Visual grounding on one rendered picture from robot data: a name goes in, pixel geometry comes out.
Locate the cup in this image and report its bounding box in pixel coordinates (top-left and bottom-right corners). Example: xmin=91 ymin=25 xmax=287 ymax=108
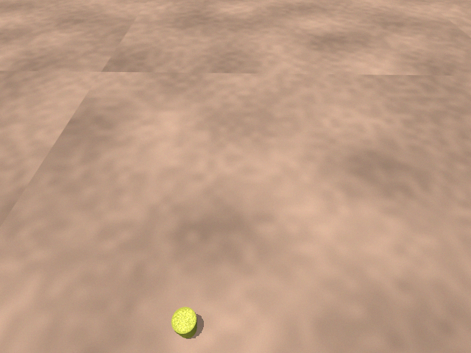
xmin=171 ymin=307 xmax=197 ymax=338

